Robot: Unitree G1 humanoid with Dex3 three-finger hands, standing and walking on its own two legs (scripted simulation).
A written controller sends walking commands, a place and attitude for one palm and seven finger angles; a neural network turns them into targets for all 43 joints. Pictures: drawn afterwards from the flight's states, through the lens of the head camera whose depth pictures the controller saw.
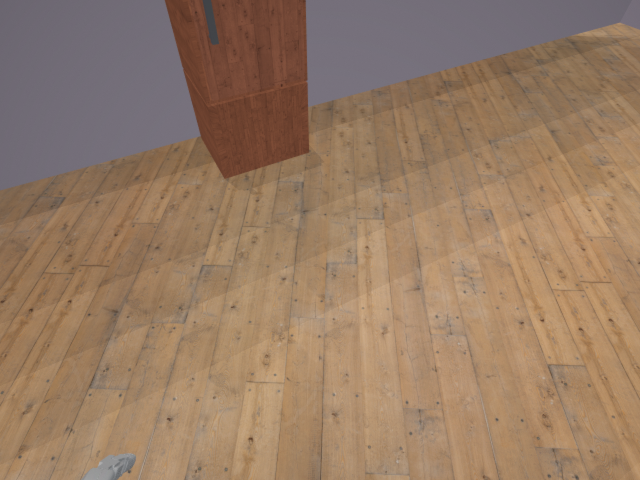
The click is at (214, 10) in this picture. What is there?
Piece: cupboard door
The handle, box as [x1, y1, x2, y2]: [203, 0, 218, 44]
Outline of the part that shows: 203,0 209,30 208,34 211,42 215,44 218,43 211,3 210,0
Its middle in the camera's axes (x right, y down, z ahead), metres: -0.40 -0.78 +1.35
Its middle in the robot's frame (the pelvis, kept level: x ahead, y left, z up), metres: +1.52 +0.47 -0.02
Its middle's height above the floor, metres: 0.75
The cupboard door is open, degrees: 0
